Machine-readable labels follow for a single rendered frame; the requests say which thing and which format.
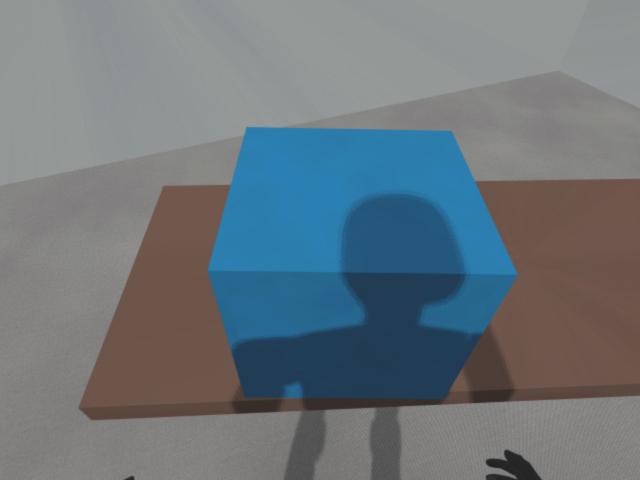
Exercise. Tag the table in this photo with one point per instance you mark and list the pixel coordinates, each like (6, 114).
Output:
(568, 327)

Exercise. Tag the carton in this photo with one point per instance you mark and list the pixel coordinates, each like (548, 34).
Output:
(355, 263)

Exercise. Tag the robot right hand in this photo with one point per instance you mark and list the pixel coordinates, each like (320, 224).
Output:
(515, 465)

